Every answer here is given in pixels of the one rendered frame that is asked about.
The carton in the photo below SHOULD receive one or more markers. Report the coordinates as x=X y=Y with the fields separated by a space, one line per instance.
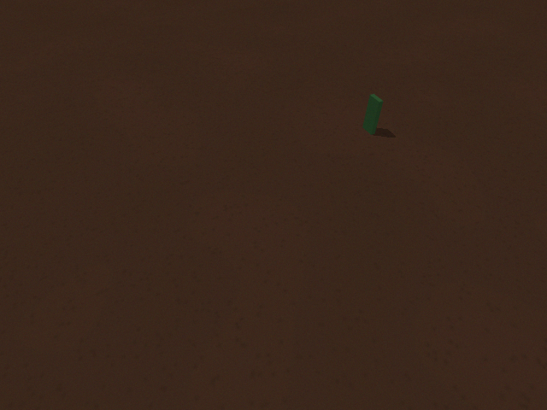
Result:
x=372 y=114

